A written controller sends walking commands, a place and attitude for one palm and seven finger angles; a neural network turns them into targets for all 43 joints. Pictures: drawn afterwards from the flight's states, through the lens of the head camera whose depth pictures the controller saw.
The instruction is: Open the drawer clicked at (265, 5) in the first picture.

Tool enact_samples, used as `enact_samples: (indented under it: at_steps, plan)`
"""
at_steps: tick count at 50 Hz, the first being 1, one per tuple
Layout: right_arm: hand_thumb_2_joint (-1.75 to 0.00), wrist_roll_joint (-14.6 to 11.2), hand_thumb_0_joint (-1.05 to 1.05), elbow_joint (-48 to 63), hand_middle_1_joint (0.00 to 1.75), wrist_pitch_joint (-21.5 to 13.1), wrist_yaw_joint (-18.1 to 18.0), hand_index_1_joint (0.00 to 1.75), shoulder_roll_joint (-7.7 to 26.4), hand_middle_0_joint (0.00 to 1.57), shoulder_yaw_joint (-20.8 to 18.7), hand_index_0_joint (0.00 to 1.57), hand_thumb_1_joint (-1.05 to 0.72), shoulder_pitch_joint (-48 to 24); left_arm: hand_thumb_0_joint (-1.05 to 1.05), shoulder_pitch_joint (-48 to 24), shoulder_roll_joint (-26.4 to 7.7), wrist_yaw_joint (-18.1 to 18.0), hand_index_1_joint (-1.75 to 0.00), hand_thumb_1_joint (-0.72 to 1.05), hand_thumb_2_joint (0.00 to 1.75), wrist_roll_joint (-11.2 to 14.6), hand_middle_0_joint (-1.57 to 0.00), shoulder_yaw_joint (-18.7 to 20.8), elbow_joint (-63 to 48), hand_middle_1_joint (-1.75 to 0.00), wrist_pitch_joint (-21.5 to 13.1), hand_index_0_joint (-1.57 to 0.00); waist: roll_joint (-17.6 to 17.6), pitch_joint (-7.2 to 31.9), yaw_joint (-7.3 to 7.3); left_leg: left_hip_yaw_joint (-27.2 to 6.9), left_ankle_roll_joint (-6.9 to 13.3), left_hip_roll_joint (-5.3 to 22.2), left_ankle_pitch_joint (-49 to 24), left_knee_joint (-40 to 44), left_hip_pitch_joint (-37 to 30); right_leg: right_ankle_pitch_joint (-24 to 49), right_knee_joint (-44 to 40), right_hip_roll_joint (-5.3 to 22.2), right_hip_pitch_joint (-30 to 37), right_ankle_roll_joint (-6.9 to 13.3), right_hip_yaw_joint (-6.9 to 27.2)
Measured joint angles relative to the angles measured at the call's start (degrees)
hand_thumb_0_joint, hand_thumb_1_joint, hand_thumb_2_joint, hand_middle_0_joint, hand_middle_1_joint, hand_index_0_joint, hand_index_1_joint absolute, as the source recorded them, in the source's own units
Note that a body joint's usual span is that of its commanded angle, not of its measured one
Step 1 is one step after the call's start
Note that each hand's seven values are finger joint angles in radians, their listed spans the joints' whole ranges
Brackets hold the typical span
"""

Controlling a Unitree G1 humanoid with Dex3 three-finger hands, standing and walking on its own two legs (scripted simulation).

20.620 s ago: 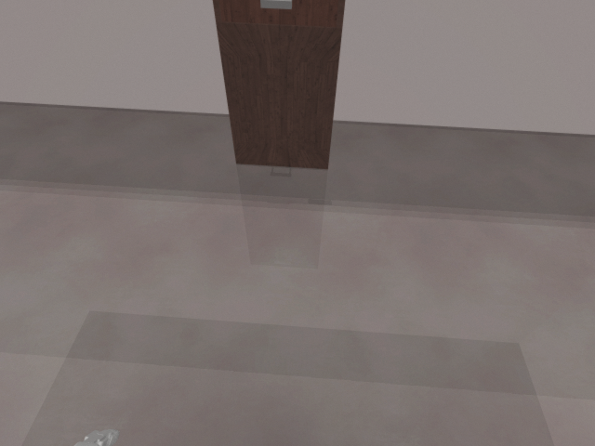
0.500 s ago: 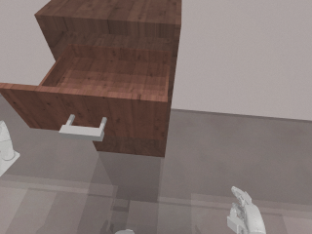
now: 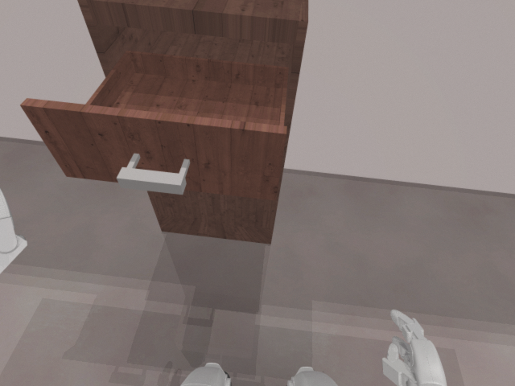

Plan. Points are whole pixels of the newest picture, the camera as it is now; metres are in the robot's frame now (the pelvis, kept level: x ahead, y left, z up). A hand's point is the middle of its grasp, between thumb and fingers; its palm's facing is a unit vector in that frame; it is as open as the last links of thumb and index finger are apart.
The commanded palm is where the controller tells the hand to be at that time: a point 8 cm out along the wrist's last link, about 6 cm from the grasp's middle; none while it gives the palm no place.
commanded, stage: step back with the hand held close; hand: left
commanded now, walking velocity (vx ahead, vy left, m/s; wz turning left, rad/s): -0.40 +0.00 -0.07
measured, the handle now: (156, 171) +0.45 +0.22 +0.05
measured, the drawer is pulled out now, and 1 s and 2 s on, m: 0.30 0.30 0.30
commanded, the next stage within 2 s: stop stepping back and stand still in 0.12 s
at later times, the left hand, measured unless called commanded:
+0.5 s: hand out of the picture +0.11 +0.23 +0.22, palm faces +0.33 -0.80 -0.51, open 7.4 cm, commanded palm +0.05 +0.27 +0.24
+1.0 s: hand out of the picture +0.08 +0.23 +0.22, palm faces +0.42 -0.80 -0.42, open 7.5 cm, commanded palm none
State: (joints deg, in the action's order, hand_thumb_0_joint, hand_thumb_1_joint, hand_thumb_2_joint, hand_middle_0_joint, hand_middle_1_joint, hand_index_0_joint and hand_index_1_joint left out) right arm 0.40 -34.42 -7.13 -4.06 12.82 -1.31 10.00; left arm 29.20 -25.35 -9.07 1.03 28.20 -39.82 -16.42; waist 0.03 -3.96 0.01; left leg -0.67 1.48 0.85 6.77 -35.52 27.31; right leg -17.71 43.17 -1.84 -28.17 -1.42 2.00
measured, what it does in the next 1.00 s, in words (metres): walks backwards: right foot, then left foot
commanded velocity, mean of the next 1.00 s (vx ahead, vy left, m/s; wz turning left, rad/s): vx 0.03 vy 0.01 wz -0.01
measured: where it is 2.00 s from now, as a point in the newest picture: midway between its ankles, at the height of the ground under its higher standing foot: outside the picture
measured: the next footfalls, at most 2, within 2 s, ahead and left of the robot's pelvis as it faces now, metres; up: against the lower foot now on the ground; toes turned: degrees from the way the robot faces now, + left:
right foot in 0.18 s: -0.11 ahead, -0.11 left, +0.00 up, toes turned -7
left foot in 0.36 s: -0.04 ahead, +0.10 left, +0.00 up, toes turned +3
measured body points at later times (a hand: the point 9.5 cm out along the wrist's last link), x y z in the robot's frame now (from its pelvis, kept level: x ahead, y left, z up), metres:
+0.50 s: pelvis -0.09 +0.00 +0.02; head -0.07 +0.03 +0.47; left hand +0.09 +0.27 +0.25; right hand +0.05 -0.25 -0.04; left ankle -0.03 +0.07 -0.72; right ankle -0.11 -0.12 -0.70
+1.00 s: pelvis -0.12 -0.01 +0.02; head -0.13 +0.00 +0.47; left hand +0.05 +0.27 +0.25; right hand +0.00 -0.26 -0.06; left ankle -0.08 +0.10 -0.72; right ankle -0.15 -0.11 -0.72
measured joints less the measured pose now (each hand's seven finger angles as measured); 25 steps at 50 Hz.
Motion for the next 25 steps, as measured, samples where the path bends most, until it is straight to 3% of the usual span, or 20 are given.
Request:
enact_samples:
  at_steps: [2,4,6,8,10,12,14,16,18,19,21,25]
  plan:
    - [-0.9,0.23,0.01,-0.22,0.3,-1.19,0.16,0.3,-1.38,0.2,-0.24,0.2,-0.91,0.26,0.01,-0.09,-0.52,0.04,-0.3,0.88,0.9,0.28,-0.21,0.65,0.69,-0.3,0.08,-0.21,-0.33,0.37,0.02,-0.81,-0.19,0.68,-0.28,1.17,0.14,-5.77,8.83,-2.21,0.26,0.36,0.28]
    - [-0.9,0.52,0.01,-0.7,0.3,-2.45,0.85,0.3,-2.46,0.2,0.2,0.2,-0.91,0.5,0.01,0.3,-0.26,-0.17,-0.3,0.88,0.9,0.84,-0.21,0.87,0.69,-0.3,0.35,-0.21,-0.22,1.27,0.71,-0.84,-0.67,1.45,-1.55,3.18,0.25,-9.11,10.37,-2.89,3.06,0.76,-0.74]
    - [-0.9,0.86,0.01,-1.0,0.3,-3.37,1.58,0.3,-3.1,0.2,1.02,0.2,-0.91,0.28,0.01,0.72,0.54,-0.33,-0.3,0.88,0.9,1.45,-0.21,0.7,0.21,-0.3,0.75,-0.21,-0.01,2.2,1.7,-0.17,-1.31,2.32,-3.18,4.92,0.83,-10.53,5.56,-2.59,7.55,1.25,-1.95]
    - [-0.9,0.97,0.01,-0.73,0.3,-3.87,2.31,0.3,-3.5,0.2,1.95,0.2,-0.91,-0.41,0.01,0.37,0.87,-0.14,-0.3,0.88,0.9,1.92,-0.21,0.48,-0.61,-0.3,1.13,-0.21,1.02,2.93,2.67,1.11,-1.87,2.6,-4.08,5.2,2.7,-7.89,-5.44,-1.37,12.93,2.5,-1.81]
    - [-0.9,0.96,0.01,-1.66,0.3,-3.38,2.78,0.3,-3.23,0.2,2.5,0.2,-0.91,-2.31,0.01,-1.3,1.82,0.41,-0.3,0.88,0.9,1.32,-0.21,-0.89,-0.49,-0.3,0.68,-0.21,1.15,2.23,3.42,0.92,-3.2,2.41,4.15,-0.12,5.76,-4.31,-8.93,-1.36,12.77,3.62,-0.67]
    - [-0.9,0.75,0.01,-2.91,0.3,-1.91,2.86,0.3,-3.06,0.21,2.65,0.2,-0.91,-2.87,0.01,-2.61,1.88,0.78,-0.3,0.88,0.9,0.49,-0.21,-3.02,-0.09,-0.3,1.28,-0.21,1.65,1.65,2.89,0.3,-4.06,0.3,12.31,-9.82,7.43,-2.13,-10.28,-0.77,12.89,3.1,-0.74]
    - [-0.9,0.5,0.01,-2.55,0.3,-0.36,2.39,0.3,-3.44,0.21,3.2,0.2,-0.91,-2.34,0.01,-1.64,0.92,0.91,-0.3,0.88,0.9,-0.11,-0.21,-3.09,-0.57,-0.3,1.93,-0.21,3.56,1.88,1.84,2.42,-4.22,-1.13,14.76,-13.59,5.96,-0.13,-12.69,0.51,13.45,2.55,-0.27]
    - [-0.9,0.41,0.01,-0.99,0.3,0.47,1.88,0.3,-3.39,0.21,3.68,0.21,-0.91,-1.19,0.01,1.07,-0.05,0.84,-0.3,0.88,0.9,-0.1,-0.21,-2.11,-1.26,-0.3,2.35,-0.21,4.72,2.74,0.36,4.35,-3.84,-1.79,12.11,-8.14,1.24,1.35,-14.41,1.25,13.48,2.16,0.11]
    - [-0.9,0.27,0.01,1.34,0.3,0.15,1.46,0.3,-1.84,0.21,3.45,0.21,-0.91,0.7,0.01,3.79,-0.54,0.77,-0.3,0.88,0.9,0.39,-0.21,-1.78,-2.29,-0.3,2.89,-0.21,2.7,3.88,-1.12,4.15,-2.9,-0.85,3.39,2.66,-5.33,1.66,-14.38,0.11,12.87,1.69,-0.83]
    - [-0.9,0.13,0.01,1.84,0.3,-0.39,1.21,0.3,-1.14,0.21,2.79,0.21,-0.91,1.4,0.01,4.33,-1.13,0.8,-0.3,0.88,0.9,0.6,-0.21,-1.78,-2.58,-0.3,2.9,-0.21,1.58,4.21,-1.89,3.47,-0.86,-0.58,4.91,5.69,-6.72,1.31,-13.4,-0.39,12.02,1.46,-1.69]
    - [-0.9,-0.34,0.01,1.01,0.3,-0.61,0.76,0.3,-1.48,0.2,1.88,0.2,-0.91,1.71,0.01,4.22,-2.68,0.87,-0.3,0.88,0.9,0.97,-0.21,-1.49,-1.85,-0.3,2.75,-0.21,3.28,3.22,-1.96,3.75,1.52,-2.05,5.1,6.5,-7.02,-0.85,-11.88,0.64,11.51,1.26,-1.15]
    - [-0.9,0.6,0.01,0.52,0.3,-1.75,0.65,0.3,-1.71,0.2,2.08,0.2,-0.91,3.29,0.01,6.42,-2.65,0.33,-0.3,0.88,0.9,1.15,-0.21,-0.08,-1.42,-0.3,3.06,-0.21,3.34,3.02,-1.46,4.02,1.72,-1.65,0.64,11.08,-8.52,-6.21,-5.29,-0.03,9.72,0.88,-2.19]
